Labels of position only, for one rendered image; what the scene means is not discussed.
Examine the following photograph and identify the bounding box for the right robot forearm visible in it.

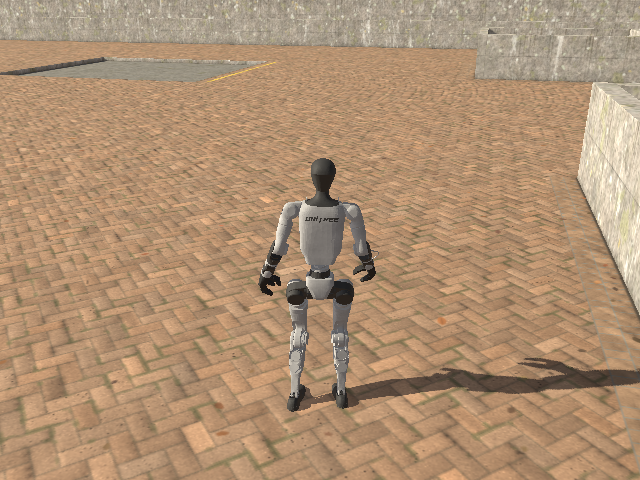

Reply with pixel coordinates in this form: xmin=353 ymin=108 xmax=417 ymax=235
xmin=358 ymin=241 xmax=374 ymax=270

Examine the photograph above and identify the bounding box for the robot left upper arm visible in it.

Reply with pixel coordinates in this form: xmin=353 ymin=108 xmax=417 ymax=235
xmin=272 ymin=201 xmax=301 ymax=256

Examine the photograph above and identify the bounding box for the left robot forearm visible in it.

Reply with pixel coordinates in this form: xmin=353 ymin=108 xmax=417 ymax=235
xmin=261 ymin=240 xmax=282 ymax=278

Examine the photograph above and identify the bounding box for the right robot hand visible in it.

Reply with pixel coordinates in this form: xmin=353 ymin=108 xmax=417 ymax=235
xmin=353 ymin=265 xmax=376 ymax=282

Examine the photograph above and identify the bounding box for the left robot hand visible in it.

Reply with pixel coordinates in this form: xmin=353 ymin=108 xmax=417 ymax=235
xmin=258 ymin=274 xmax=281 ymax=296

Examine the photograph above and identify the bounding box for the robot right thigh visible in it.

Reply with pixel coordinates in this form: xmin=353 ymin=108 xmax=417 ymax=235
xmin=331 ymin=279 xmax=354 ymax=347

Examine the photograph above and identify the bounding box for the robot right upper arm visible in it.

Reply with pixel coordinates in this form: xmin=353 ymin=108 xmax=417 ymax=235
xmin=343 ymin=202 xmax=369 ymax=256

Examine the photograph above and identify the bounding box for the humanoid robot torso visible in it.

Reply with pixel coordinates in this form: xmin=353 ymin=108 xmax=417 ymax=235
xmin=298 ymin=197 xmax=345 ymax=300

